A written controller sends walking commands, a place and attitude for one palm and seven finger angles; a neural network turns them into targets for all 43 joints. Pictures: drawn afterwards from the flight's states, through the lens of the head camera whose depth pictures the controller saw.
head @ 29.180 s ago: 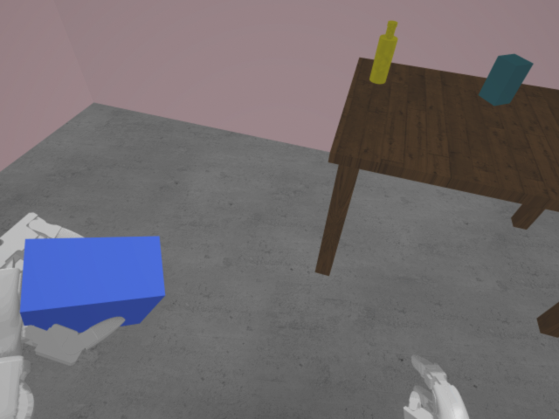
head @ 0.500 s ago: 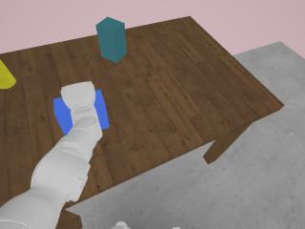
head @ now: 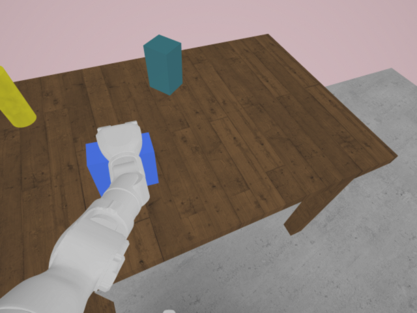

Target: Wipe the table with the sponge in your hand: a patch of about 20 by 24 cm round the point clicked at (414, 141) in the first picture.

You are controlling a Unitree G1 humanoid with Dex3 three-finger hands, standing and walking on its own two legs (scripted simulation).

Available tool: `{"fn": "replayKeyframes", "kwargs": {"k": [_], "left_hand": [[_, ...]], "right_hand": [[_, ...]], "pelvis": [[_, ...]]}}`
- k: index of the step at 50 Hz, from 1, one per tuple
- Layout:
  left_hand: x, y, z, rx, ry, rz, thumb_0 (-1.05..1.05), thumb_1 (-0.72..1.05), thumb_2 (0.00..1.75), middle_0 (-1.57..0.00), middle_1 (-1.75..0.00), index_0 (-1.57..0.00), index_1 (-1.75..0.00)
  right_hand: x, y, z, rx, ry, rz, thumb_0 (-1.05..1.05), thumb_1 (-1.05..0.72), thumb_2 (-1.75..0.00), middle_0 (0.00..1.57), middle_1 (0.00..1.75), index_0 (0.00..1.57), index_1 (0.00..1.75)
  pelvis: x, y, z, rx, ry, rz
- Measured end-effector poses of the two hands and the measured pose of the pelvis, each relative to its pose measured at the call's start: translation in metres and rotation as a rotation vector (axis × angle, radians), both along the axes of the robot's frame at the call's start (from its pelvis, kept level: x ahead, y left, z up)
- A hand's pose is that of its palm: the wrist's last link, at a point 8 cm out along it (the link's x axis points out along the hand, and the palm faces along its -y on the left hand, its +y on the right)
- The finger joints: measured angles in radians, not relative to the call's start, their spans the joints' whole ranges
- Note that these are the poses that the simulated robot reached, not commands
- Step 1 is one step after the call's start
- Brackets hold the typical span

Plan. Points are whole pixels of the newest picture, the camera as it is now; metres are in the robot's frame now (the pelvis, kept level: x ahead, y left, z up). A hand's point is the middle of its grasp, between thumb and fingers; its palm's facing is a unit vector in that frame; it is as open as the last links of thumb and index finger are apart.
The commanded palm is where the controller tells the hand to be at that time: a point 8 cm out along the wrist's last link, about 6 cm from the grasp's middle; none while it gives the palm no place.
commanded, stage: wipe back along the third lane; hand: left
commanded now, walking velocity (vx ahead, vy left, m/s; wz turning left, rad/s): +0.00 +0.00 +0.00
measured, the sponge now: (126, 169) +0.43 +0.20 -0.04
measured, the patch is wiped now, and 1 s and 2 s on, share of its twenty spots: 1.00 1.00 1.00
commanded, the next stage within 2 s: none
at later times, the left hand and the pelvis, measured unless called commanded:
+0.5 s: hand (134, 170) +0.40 +0.17 +0.00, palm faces -0.07 +0.00 -1.00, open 10.6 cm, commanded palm +0.36 +0.14 +0.04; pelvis +0.02 -0.02 +0.01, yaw +2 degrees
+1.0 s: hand (141, 197) +0.34 +0.14 +0.00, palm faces -0.05 -0.03 -1.00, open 10.6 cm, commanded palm +0.29 +0.12 +0.04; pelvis +0.01 -0.03 +0.02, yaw +2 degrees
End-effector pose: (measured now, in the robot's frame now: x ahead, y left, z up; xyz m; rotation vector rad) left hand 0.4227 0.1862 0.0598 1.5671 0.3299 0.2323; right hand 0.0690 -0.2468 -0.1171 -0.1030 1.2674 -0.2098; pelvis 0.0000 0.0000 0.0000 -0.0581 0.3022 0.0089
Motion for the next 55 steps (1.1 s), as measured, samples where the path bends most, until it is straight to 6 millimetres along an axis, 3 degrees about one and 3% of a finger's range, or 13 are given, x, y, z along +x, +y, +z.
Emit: {"fn": "replayKeyframes", "kwargs": {"k": [10, 17, 34, 46, 55], "left_hand": [[-0.019, -0.014, 0.000, -0.001, -0.001, -0.015, 0.00, -0.51, 1.04, -0.64, -1.35, -0.65, -1.35], [-0.027, -0.019, -0.001, -0.013, 0.002, 0.005, 0.00, -0.51, 1.04, -0.64, -1.35, -0.65, -1.35], [-0.059, -0.034, 0.000, -0.020, 0.000, -0.004, 0.00, -0.50, 1.04, -0.63, -1.35, -0.64, -1.36], [-0.090, -0.044, 0.000, -0.036, -0.006, -0.019, 0.00, -0.50, 1.04, -0.63, -1.35, -0.64, -1.36], [-0.110, -0.054, -0.001, -0.031, -0.014, -0.037, 0.00, -0.50, 1.04, -0.63, -1.35, -0.64, -1.36]], "right_hand": [[0.058, 0.007, 0.008, 0.029, -0.105, 0.070, 0.00, -0.91, -0.90, 0.20, 0.30, 0.20, 0.30], [0.084, 0.007, 0.016, 0.030, -0.145, 0.103, 0.00, -0.91, -0.90, 0.20, 0.30, 0.20, 0.30], [0.103, -0.009, 0.027, 0.035, -0.169, 0.113, 0.01, -0.91, -0.90, 0.20, 0.30, 0.20, 0.30], [0.126, -0.002, 0.041, 0.053, -0.265, 0.159, 0.01, -0.91, -0.90, 0.20, 0.30, 0.20, 0.30], [0.130, 0.005, 0.043, 0.077, -0.307, 0.183, 0.01, -0.91, -0.90, 0.20, 0.30, 0.20, 0.30]], "pelvis": [[0.006, -0.004, 0.005, 0.010, -0.032, 0.010], [0.011, -0.011, 0.009, 0.019, -0.054, 0.016], [0.020, -0.023, 0.016, 0.032, -0.114, 0.020], [0.011, -0.028, 0.017, 0.040, -0.158, 0.027], [0.001, -0.031, 0.015, 0.044, -0.179, 0.033]]}}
